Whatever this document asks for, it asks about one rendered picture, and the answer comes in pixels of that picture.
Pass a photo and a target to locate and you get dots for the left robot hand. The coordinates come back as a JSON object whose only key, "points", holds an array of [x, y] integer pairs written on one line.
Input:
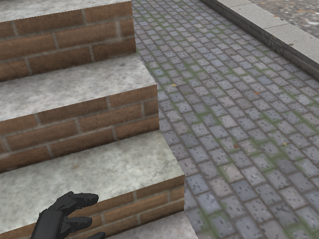
{"points": [[53, 223]]}

